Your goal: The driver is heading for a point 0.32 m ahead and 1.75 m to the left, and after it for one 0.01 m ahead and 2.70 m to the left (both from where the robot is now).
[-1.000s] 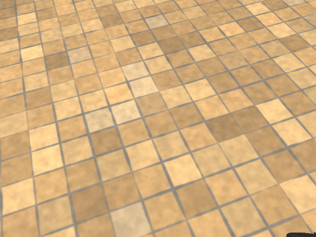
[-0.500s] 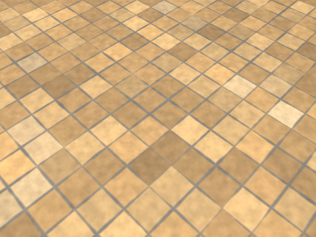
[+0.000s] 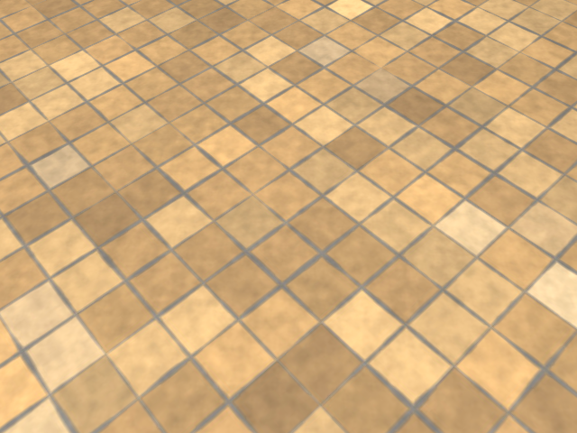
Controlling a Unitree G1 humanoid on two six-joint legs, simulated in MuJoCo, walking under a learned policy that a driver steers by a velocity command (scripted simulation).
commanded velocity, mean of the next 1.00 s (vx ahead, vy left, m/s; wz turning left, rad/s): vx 0.05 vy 0.00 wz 0.53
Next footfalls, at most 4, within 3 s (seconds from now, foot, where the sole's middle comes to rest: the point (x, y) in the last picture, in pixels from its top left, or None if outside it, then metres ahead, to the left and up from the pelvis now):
0.18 left None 0.22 0.13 -0.78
0.62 right None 0.26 -0.10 -0.78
1.04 left None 0.11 0.12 -0.78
1.46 right None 0.30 -0.01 -0.78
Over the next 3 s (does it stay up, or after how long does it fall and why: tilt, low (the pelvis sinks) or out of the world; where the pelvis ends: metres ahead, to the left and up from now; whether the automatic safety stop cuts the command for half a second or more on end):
stays up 0.41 0.78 -0.03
